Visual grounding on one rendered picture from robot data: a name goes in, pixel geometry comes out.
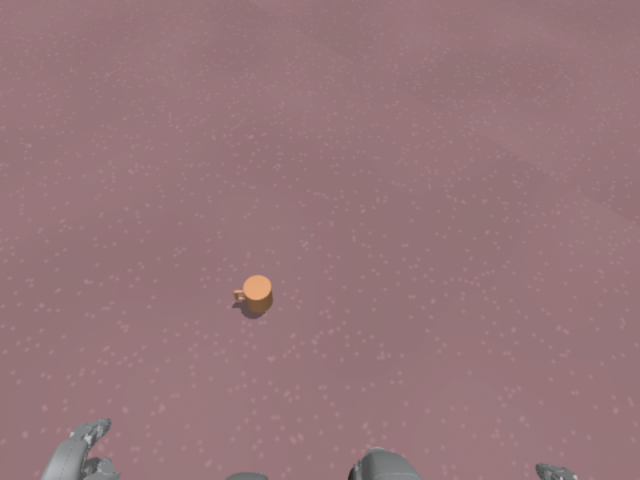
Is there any right robot hand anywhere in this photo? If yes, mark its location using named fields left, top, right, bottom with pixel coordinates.
left=535, top=463, right=578, bottom=480

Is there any left robot hand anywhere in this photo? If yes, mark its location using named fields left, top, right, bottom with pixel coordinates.
left=40, top=418, right=120, bottom=480

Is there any mug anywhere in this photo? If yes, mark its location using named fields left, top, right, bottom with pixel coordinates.
left=233, top=275, right=273, bottom=313

